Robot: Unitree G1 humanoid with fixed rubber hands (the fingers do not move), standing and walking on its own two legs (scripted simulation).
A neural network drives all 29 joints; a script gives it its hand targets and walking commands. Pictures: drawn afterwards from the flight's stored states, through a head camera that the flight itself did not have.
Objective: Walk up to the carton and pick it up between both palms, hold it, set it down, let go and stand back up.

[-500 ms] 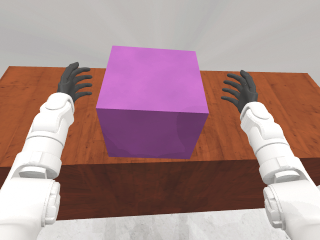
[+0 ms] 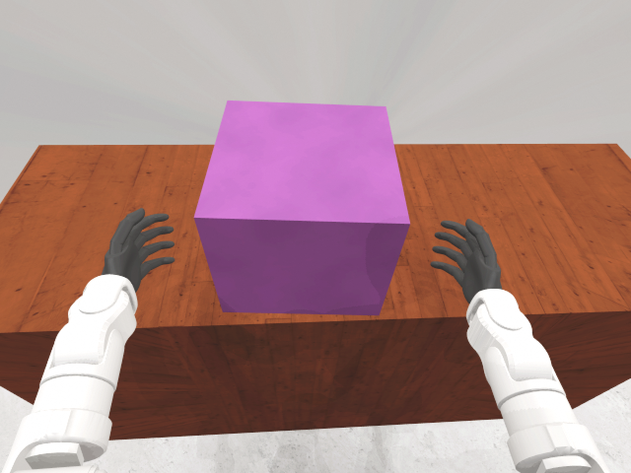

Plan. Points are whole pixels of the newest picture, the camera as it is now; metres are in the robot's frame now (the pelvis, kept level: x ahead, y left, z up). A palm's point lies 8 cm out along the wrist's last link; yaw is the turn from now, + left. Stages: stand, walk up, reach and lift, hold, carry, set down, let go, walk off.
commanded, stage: set down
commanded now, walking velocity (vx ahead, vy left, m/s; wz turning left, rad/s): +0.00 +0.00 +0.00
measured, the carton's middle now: (304, 209) +0.50 +0.02 +0.02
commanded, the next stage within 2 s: let go in 1.80 s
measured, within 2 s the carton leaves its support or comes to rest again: neither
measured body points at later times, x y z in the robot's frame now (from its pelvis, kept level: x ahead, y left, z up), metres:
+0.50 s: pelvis +0.00 +0.00 +0.00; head +0.00 +0.01 +0.45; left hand +0.28 +0.25 +0.01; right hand +0.28 -0.21 +0.02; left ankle +0.02 +0.14 -0.75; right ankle +0.01 -0.10 -0.75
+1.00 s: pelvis +0.02 +0.01 +0.00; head +0.04 +0.01 +0.45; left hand +0.24 +0.25 -0.04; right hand +0.24 -0.19 -0.04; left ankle +0.02 +0.14 -0.75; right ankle +0.01 -0.10 -0.75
